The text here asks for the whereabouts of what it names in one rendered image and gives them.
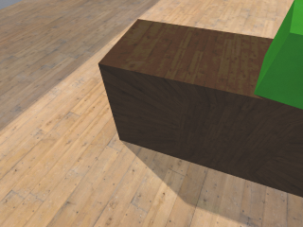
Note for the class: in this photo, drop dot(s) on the pedestal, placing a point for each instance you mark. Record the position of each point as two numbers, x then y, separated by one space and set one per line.
188 92

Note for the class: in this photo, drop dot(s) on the carton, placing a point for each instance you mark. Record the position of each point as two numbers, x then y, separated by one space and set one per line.
281 74

